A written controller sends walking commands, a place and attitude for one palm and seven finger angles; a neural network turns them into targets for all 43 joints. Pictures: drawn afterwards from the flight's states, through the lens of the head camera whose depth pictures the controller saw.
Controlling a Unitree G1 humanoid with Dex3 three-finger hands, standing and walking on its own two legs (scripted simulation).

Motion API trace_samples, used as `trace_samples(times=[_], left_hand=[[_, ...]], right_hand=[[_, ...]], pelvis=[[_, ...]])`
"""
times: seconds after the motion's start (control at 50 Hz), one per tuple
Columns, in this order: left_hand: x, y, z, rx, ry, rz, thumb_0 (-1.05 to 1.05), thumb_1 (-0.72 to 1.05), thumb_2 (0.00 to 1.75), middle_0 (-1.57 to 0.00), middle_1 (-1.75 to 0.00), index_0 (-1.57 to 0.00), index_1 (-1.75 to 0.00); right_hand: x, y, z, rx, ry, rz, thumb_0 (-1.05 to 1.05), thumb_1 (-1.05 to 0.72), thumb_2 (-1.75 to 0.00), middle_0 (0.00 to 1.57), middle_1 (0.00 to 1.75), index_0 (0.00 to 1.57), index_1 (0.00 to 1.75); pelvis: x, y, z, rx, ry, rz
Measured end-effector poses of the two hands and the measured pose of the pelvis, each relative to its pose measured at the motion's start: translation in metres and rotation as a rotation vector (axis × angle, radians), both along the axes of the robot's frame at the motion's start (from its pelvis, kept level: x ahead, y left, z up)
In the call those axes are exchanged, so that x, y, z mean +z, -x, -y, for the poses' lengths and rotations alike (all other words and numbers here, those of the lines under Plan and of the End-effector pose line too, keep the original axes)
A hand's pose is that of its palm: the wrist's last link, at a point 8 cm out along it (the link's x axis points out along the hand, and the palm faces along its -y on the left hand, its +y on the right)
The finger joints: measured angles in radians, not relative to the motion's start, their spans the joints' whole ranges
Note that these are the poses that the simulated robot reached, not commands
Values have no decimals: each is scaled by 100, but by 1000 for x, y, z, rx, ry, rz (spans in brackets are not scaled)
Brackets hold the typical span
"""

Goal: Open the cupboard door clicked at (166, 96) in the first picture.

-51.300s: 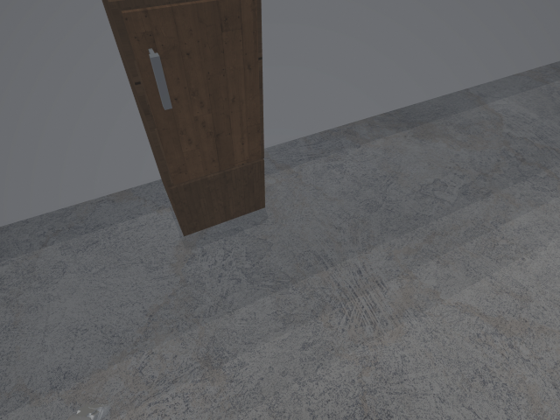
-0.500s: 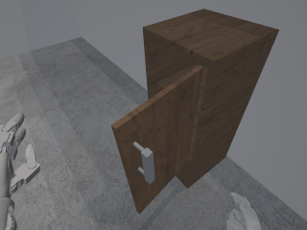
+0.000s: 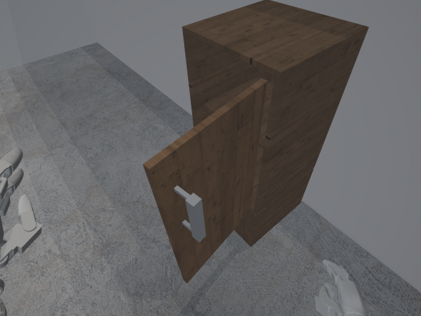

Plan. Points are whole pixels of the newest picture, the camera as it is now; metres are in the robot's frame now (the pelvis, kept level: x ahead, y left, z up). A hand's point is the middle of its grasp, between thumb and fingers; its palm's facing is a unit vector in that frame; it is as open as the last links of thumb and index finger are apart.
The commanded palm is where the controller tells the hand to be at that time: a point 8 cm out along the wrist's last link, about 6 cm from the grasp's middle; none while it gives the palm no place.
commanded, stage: step back with the hand held close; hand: left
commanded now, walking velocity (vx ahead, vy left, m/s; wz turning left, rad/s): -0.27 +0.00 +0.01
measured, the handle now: (189, 214) +0.33 +0.08 -0.01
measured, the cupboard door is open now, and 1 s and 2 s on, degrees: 99 99 99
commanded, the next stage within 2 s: stop stepping back and stand still in 0.92 s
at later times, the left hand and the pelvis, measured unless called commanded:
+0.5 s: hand out of the picture +0.12 +0.29 +0.16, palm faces +0.41 -0.76 -0.51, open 7.4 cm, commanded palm +0.06 +0.33 +0.17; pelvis -0.08 +0.03 -0.01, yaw +1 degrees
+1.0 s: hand out of the picture +0.01 +0.29 +0.17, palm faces +0.44 -0.77 -0.46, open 7.4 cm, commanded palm -0.04 +0.33 +0.17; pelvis -0.18 +0.03 -0.02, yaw +0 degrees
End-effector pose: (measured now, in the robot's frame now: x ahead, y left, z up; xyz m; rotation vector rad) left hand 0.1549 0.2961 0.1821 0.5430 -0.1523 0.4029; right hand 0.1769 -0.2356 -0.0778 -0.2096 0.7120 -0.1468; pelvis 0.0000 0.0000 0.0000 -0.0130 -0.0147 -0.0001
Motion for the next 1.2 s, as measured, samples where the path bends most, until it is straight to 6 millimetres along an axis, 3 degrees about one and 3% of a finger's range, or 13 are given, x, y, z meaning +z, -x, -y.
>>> trace_samples(times=[0.12, 0.24, 0.5, 0.64, 0.76, 0.84, 0.92, 1.0, 1.12, 1.2], left_hand=[[-7, 1, -6, -42, -15, -62, 1, 89, 90, -22, -31, -21, -30], [-6, 15, -14, -71, -30, -43, 1, 89, 90, -22, -31, -21, -30], [-4, 78, -32, -33, -70, 45, 1, 89, 90, -22, -31, -21, -30], [-6, 114, -31, 4, -41, 92, 1, 89, 90, -22, -31, -21, -30], [-8, 122, -37, -40, -23, 157, 1, 89, 90, -22, -31, -21, -30], [5, 132, -44, -61, -81, 190, 1, 89, 90, -22, -31, -21, -30], [11, 159, -42, -57, -101, 198, 1, 89, 90, -22, -31, -21, -30], [3, 184, -32, -67, -82, 166, 1, 89, 90, -21, -31, -21, -30], [-11, 193, -41, -63, 12, 120, 1, 89, 90, -22, -31, -21, -30], [-9, 197, -50, -93, 4, 137, 1, 89, 90, -22, -31, -21, -30]], right_hand=[[1, 17, 0, -51, 13, -26, 1, -90, -89, 20, 30, 20, 30], [4, 40, -7, -65, 28, -40, 1, -90, -89, 20, 30, 20, 30], [-4, 91, -30, -14, 25, -15, 1, -90, -89, 20, 30, 20, 30], [-12, 116, -34, 31, 36, -38, 1, -90, -89, 20, 30, 20, 30], [-14, 141, -33, 2, 87, -45, 1, -90, -89, 20, 30, 20, 30], [-11, 159, -39, -6, 62, -27, 1, -90, -89, 20, 30, 20, 30], [-12, 172, -45, 20, 15, -7, 1, -90, -89, 20, 30, 20, 30], [-19, 186, -47, 43, 4, -21, 1, -90, -89, 20, 30, 20, 30], [-4, 219, -50, 2, 51, -46, 1, -90, -89, 20, 30, 20, 30], [7, 241, -51, -24, 62, 10, 1, -90, -89, 20, 30, 20, 30]], pelvis=[[0, 12, -10, -15, -1, -16], [-2, 30, -18, -21, 4, -16], [-12, 80, -29, 11, 26, 0], [-15, 104, -27, 28, 27, 3], [-21, 126, -39, 20, 46, 21], [-20, 144, -36, 45, 75, 8], [-21, 160, -30, 43, 65, -27], [-23, 182, -32, -1, 34, -22], [-12, 197, -44, -30, 5, -18], [-11, 222, -50, -36, -7, 5]])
